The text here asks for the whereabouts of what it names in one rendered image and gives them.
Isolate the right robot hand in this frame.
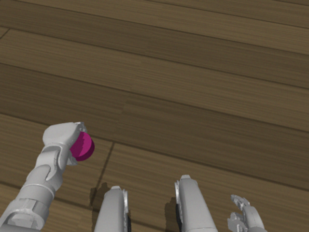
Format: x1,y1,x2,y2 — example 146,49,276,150
227,194,265,232

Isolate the left robot hand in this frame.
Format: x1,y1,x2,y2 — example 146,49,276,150
42,122,87,166

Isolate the left robot arm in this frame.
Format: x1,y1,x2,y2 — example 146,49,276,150
0,143,70,232

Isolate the tin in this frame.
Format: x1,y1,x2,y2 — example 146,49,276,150
70,131,95,161

